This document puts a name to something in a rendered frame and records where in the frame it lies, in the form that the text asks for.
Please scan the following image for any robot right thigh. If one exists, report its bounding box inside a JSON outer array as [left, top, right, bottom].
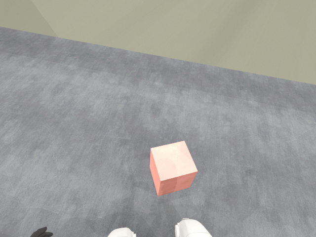
[[175, 219, 212, 237]]

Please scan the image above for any carton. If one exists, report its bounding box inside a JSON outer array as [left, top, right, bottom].
[[150, 141, 198, 196]]

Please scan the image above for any robot left hand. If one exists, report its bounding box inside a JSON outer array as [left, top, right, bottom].
[[30, 227, 53, 237]]

